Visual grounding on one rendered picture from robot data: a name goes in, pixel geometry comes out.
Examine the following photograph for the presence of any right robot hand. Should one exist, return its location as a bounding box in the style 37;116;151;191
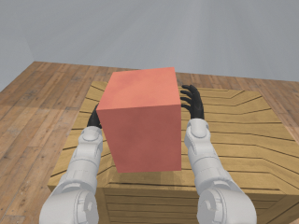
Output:
179;84;205;119

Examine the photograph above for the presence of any left robot upper arm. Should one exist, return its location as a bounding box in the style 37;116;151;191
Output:
39;189;99;224

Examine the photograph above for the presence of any right robot upper arm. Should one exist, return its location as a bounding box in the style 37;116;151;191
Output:
196;187;257;224

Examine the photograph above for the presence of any left robot hand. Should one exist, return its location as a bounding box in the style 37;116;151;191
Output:
87;103;102;129

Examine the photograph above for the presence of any left robot forearm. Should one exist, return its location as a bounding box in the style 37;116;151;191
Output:
38;126;103;224

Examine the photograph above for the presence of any right robot forearm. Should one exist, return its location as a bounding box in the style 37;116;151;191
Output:
184;118;257;221

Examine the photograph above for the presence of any pedestal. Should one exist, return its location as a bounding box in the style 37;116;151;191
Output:
47;81;299;224

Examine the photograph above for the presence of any carton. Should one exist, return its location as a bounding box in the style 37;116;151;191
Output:
96;66;181;173

